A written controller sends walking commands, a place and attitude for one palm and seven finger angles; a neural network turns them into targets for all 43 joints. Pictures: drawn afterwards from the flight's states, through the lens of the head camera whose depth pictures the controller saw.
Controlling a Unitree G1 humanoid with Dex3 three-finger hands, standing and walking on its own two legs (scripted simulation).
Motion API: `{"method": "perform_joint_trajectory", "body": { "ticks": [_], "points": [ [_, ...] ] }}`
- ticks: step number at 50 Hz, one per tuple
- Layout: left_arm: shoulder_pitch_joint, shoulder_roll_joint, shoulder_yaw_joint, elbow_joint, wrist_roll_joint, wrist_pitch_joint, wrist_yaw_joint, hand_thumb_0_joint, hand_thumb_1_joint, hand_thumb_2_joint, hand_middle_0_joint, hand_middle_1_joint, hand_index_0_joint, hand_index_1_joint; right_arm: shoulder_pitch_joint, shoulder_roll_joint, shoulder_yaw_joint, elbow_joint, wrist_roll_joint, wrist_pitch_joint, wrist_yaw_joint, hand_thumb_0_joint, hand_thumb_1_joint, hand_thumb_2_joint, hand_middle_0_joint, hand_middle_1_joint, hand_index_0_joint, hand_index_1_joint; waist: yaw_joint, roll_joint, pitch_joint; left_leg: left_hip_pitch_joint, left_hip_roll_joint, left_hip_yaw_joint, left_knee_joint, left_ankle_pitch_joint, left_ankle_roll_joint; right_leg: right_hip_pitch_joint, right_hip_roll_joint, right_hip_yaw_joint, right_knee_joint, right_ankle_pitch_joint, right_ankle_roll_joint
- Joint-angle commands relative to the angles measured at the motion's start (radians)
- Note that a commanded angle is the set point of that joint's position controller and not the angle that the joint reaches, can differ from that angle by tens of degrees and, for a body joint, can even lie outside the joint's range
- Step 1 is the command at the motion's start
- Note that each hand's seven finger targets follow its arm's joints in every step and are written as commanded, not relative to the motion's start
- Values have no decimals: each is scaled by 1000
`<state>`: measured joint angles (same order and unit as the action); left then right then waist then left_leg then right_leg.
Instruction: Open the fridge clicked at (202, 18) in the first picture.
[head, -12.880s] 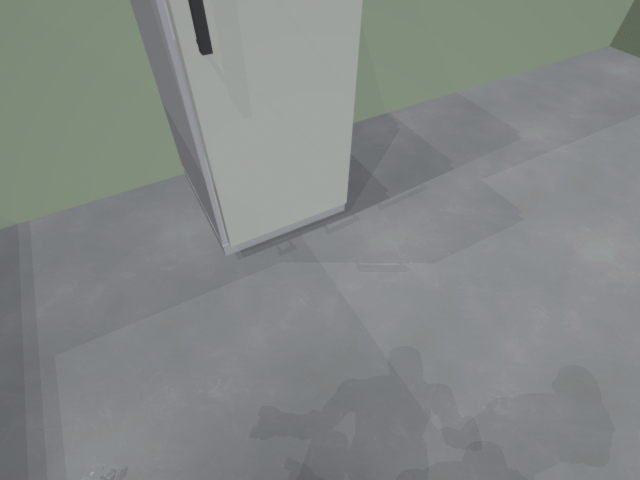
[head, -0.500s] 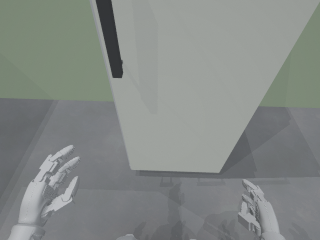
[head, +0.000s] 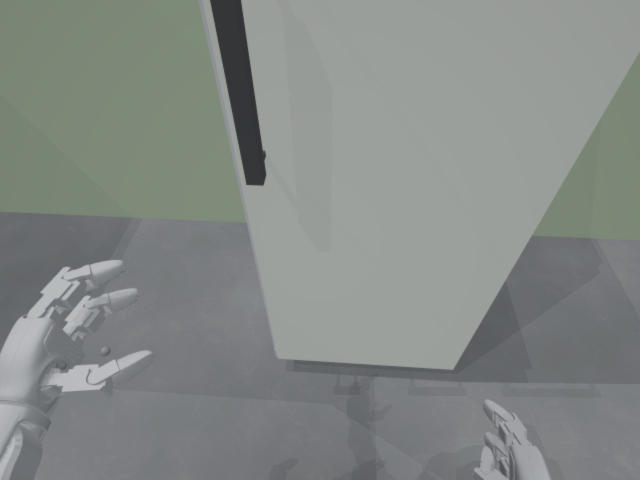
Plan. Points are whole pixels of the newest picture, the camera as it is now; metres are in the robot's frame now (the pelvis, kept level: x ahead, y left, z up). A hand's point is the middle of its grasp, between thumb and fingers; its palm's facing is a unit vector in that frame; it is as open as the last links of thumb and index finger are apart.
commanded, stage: raise the hand to about handle height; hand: left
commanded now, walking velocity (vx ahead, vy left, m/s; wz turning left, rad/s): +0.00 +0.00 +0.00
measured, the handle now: (240, 55) +0.54 +0.14 +0.28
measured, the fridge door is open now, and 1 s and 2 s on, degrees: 0 0 0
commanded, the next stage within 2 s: move the hooked fingers beside the handle in 1.26 s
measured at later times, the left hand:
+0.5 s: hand (34, 271) +0.25 +0.28 +0.20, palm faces +0.09 -0.99 -0.10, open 13.7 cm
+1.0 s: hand (28, 212) +0.28 +0.28 +0.25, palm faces +0.07 -0.99 -0.11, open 14.0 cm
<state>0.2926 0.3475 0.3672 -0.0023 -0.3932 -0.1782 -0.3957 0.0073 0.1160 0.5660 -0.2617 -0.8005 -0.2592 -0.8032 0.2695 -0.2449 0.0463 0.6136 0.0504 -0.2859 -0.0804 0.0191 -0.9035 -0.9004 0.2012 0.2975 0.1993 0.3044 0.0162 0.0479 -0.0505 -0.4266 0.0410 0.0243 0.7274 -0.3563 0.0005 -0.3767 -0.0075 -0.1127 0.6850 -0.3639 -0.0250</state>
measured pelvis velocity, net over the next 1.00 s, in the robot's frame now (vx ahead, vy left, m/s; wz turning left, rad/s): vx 0.00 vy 0.00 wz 0.01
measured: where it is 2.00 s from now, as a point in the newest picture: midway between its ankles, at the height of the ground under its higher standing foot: outside the picture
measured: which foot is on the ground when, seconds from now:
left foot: down 0.00-1.00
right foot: down 0.00-1.00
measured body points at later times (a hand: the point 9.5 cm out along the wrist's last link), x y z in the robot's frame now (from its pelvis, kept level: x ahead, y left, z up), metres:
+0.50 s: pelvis +0.00 +0.01 +0.02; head -0.03 -0.01 +0.47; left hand +0.24 +0.33 +0.21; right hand +0.21 -0.20 -0.04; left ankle +0.01 +0.12 -0.72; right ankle +0.00 -0.10 -0.72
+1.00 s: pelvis +0.00 +0.00 +0.02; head -0.03 -0.03 +0.47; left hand +0.27 +0.33 +0.25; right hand +0.20 -0.22 -0.04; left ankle +0.01 +0.12 -0.72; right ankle +0.00 -0.10 -0.72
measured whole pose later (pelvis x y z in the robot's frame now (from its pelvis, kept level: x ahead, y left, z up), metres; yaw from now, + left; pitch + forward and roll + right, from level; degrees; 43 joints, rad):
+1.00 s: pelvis +0.00 +0.00 +0.02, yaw +1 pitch -4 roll +0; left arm -0.21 0.53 0.49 0.09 -0.33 0.34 -0.46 -0.01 -0.50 0.30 -0.31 -1.20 -0.30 -1.20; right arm 0.19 -0.29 0.09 0.61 0.11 -0.18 -0.09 0.02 -0.91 -0.90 0.20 0.30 0.20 0.30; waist 0.06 0.08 -0.02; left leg -0.16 0.02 0.03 0.45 -0.23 0.00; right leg -0.13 -0.02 -0.11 0.44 -0.25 -0.02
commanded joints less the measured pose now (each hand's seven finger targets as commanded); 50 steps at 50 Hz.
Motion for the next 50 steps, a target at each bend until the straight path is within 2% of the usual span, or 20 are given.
{"method": "perform_joint_trajectory", "body": {
  "ticks": [1,5,6,8,11,15,16,18,24,26,31,35,36,38,40,42,44,46,47,50],
  "points": [
    [-125,219,121,-201,-20,-12,2,0,-103,470,-272,-945,-272,-945,-115,-139,-52,-161,9,-82,-14,0,-900,-900,200,300,200,300,33,-22,-112,105,-30,-43,-144,228,28,91,6,71,-154,232,22],
    [-232,244,140,-240,-14,26,9,0,-197,430,-278,-1005,-278,-1005,-127,-135,-46,-158,15,-87,-26,0,-900,-900,200,300,200,300,32,28,-122,167,-31,-43,-190,210,28,106,6,56,-184,201,19],
    [-268,265,146,-257,-12,34,11,0,-220,420,-280,-1020,-280,-1020,-133,-138,-40,-158,12,-87,-28,0,-900,-900,200,300,200,300,37,20,-112,175,-30,-47,-198,223,29,129,9,61,-195,212,15],
    [-314,260,143,-276,-7,51,14,0,-267,400,-283,-1050,-283,-1050,-136,-130,-37,-155,16,-91,-33,0,-900,-900,200,300,200,300,34,70,-130,224,-32,-48,-221,235,27,141,11,50,-204,232,12],
    [-340,278,155,-244,-3,92,11,0,-337,370,-288,-1095,-288,-1095,-142,-134,-29,-148,16,-89,-34,0,-900,-900,200,300,200,300,44,27,-99,239,-30,-57,-251,255,26,169,18,42,-225,255,8],
    [-425,286,149,-211,4,168,-5,0,-430,330,-295,-1155,-295,-1155,-156,-131,-20,-147,26,-71,-37,0,-900,-900,200,300,200,300,39,70,-70,267,-33,-57,-286,228,23,163,16,41,-256,239,8],
    [-439,310,169,-207,4,185,-8,0,-453,320,-297,-1170,-297,-1170,-162,-132,-17,-151,24,-65,-37,0,-900,-900,200,300,200,300,49,56,-67,268,-35,-56,-287,240,23,185,16,50,-268,254,6],
    [-488,321,173,-203,7,219,-12,0,-500,300,-300,-1200,-300,-1200,-171,-130,-12,-155,28,-51,-36,0,-900,-900,200,300,200,300,45,44,-80,281,-35,-57,-301,238,24,193,16,45,-278,250,7],
    [-625,370,193,-202,19,292,-20,0,-500,300,-300,-1200,-300,-1200,-197,-123,1,-163,33,-22,-36,0,-900,-900,200,300,200,300,46,52,-111,331,-41,-63,-325,257,23,214,16,43,-301,266,3],
    [-659,385,194,-173,23,318,-27,0,-500,300,-300,-1200,-300,-1200,-204,-123,6,-159,36,-11,-34,0,-900,-900,200,300,200,300,47,40,-82,328,-41,-64,-333,244,24,215,17,48,-320,249,1],
    [-763,429,200,-132,34,376,-39,0,-500,300,-300,-1200,-300,-1200,-226,-124,13,-164,42,5,-34,0,-900,-900,200,300,200,300,48,42,-85,337,-44,-67,-344,229,26,216,10,53,-339,228,-1],
    [-841,472,223,-146,41,400,-44,0,-500,300,-300,-1200,-300,-1200,-240,-128,14,-172,47,8,-34,0,-900,-900,200,300,200,300,47,67,-138,367,-49,-69,-348,242,27,229,5,49,-332,240,-1],
    [-845,490,232,-141,42,407,-46,0,-500,300,-300,-1200,-300,-1200,-243,-127,17,-170,47,11,-31,0,-900,-900,200,300,200,300,57,65,-128,362,-48,-69,-348,257,27,242,5,52,-338,251,-4],
    [-876,509,245,-128,42,422,-52,0,-500,300,-300,-1200,-300,-1200,-244,-134,15,-169,49,14,-29,0,-900,-900,200,300,200,300,53,51,-151,370,-50,-69,-350,278,29,250,4,46,-330,280,-3],
    [-795,467,229,-8,33,453,-67,0,-500,300,-300,-1200,-300,-1200,-232,-141,11,-163,52,20,-24,0,-900,-900,200,300,200,300,52,-14,-111,342,-51,-66,-342,275,31,226,5,45,-327,296,3],
    [-762,451,209,25,28,475,-86,0,-500,300,-300,-1200,-300,-1200,-236,-148,7,-166,59,33,-13,0,-900,-900,200,300,200,300,53,-20,-81,319,-50,-57,-335,262,31,213,-3,62,-333,293,6],
    [-799,447,192,-28,34,480,-84,0,-500,300,-300,-1200,-300,-1200,-245,-148,3,-180,62,37,-11,0,-900,-900,200,300,200,300,46,11,-102,332,-52,-55,-330,258,29,203,-4,60,-326,282,7],
    [-823,463,197,-89,35,466,-75,0,-500,300,-300,-1200,-300,-1200,-252,-141,4,-191,61,39,-10,0,-900,-900,200,300,200,300,51,3,-115,343,-49,-53,-324,264,31,213,-1,67,-329,273,7],
    [-855,490,223,-151,35,451,-65,0,-500,300,-300,-1200,-300,-1200,-257,-140,1,-196,59,36,-12,0,-900,-900,200,300,200,300,51,44,-152,361,-53,-52,-325,270,31,226,-2,66,-326,276,5],
    [-841,515,276,-192,31,413,-39,0,-500,300,-300,-1200,-300,-1200,-250,-132,1,-195,52,25,-20,0,-900,-900,200,300,200,300,57,34,-202,385,-55,-49,-322,305,35,257,3,58,-315,316,6]
  ]
}}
